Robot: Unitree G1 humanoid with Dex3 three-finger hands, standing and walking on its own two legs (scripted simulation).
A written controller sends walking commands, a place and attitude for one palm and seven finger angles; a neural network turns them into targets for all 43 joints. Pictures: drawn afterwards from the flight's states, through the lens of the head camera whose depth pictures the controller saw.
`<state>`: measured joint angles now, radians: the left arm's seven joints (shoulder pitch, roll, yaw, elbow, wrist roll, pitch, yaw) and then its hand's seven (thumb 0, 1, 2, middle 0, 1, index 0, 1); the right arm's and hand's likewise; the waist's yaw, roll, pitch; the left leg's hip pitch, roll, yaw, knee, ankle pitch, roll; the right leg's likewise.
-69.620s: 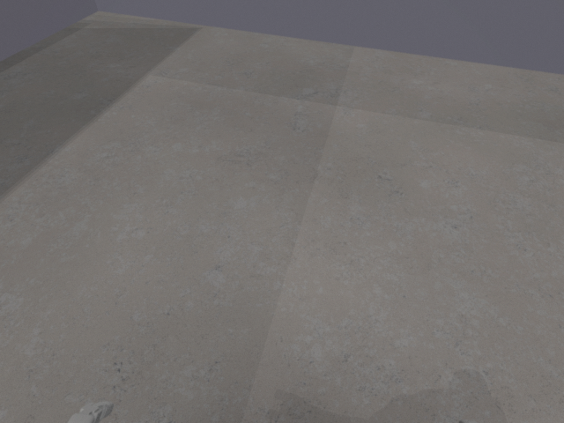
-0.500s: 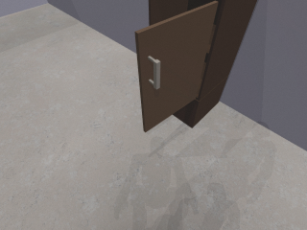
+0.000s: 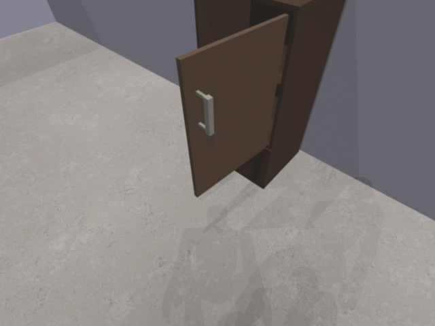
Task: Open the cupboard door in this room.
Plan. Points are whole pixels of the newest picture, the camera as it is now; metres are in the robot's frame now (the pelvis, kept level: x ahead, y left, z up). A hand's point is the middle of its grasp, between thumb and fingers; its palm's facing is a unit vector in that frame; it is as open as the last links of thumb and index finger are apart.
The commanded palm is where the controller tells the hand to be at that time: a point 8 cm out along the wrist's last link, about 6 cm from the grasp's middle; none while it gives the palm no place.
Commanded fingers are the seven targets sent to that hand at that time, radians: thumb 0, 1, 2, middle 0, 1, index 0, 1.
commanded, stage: let the arm hang, fingers relaxed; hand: left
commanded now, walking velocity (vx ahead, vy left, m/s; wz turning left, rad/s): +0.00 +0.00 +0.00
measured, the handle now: (204, 113) +0.67 +0.07 +0.00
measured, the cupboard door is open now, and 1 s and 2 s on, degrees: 84 84 84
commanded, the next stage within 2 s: look to check the result in 0.04 s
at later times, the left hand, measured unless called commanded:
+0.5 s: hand out of the picture -0.04 +0.14 -0.17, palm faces +0.05 -0.98 -0.18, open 7.4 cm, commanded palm none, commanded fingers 0.00 0.90 0.90 -0.20 -0.30 -0.20 -0.30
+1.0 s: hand out of the picture -0.01 +0.12 -0.17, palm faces +0.05 -0.98 -0.19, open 7.4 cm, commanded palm none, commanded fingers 0.00 0.90 0.90 -0.20 -0.30 -0.20 -0.30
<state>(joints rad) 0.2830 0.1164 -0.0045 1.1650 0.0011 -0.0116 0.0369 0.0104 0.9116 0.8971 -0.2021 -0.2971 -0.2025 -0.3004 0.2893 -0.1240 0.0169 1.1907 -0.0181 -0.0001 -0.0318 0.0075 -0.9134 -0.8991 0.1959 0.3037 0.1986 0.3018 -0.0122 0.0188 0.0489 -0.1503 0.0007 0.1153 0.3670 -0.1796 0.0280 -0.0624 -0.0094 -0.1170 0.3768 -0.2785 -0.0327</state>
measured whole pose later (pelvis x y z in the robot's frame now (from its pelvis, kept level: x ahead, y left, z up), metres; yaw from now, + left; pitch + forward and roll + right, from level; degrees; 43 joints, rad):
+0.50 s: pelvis +0.00 -0.01 +0.00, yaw +0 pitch -2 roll +1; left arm 0.33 0.10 -0.01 1.18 0.00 -0.02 0.04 0.01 0.90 0.90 -0.20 -0.30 -0.20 -0.30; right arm 0.27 -0.12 0.00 1.18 -0.02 0.00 -0.04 0.01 -0.92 -0.90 0.20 0.30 0.20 0.30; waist 0.00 0.02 0.05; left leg -0.16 0.02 0.11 0.38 -0.19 0.01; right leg -0.06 0.01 -0.12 0.38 -0.28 -0.05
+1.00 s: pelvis +0.01 -0.03 +0.00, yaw +0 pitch -2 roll +1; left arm 0.31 0.10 0.00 1.16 0.00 -0.02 0.05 0.01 0.90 0.90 -0.20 -0.30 -0.20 -0.30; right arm 0.27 -0.12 0.00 1.18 -0.01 0.01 -0.04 0.01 -0.91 -0.90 0.20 0.30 0.20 0.30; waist -0.01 0.02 0.06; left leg -0.15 0.04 0.10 0.39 -0.21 -0.02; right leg -0.05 0.03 -0.13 0.37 -0.30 -0.07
